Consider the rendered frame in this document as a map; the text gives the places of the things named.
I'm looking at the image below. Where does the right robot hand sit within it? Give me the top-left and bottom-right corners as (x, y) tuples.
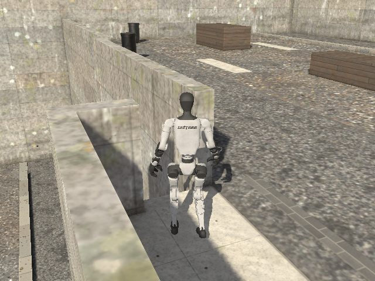
(207, 156), (220, 166)

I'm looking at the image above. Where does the robot right upper arm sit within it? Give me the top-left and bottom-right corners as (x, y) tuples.
(199, 117), (215, 149)

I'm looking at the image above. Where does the left robot foot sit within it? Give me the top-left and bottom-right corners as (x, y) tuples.
(171, 220), (179, 235)

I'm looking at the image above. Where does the left robot forearm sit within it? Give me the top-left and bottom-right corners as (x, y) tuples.
(151, 142), (164, 166)

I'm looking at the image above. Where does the robot left upper arm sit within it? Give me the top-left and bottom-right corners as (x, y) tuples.
(158, 118), (175, 151)

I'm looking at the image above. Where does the left robot shin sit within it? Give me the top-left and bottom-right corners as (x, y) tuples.
(170, 190), (178, 227)

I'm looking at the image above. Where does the right robot forearm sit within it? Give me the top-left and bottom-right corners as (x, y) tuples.
(210, 140), (219, 159)

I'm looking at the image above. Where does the left robot hand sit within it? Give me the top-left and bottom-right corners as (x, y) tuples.
(149, 163), (162, 177)

